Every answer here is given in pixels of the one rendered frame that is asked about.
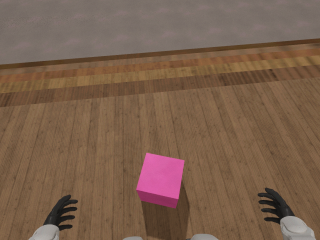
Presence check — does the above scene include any right robot forearm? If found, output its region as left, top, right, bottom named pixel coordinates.
left=280, top=216, right=316, bottom=240

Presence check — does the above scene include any left robot forearm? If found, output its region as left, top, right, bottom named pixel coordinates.
left=29, top=224, right=60, bottom=240

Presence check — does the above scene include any left robot hand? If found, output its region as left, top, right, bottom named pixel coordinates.
left=43, top=194, right=78, bottom=231

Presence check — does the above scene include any right robot hand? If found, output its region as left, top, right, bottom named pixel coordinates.
left=257, top=187, right=295, bottom=225

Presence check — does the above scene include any carton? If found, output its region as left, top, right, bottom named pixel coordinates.
left=136, top=153, right=185, bottom=208

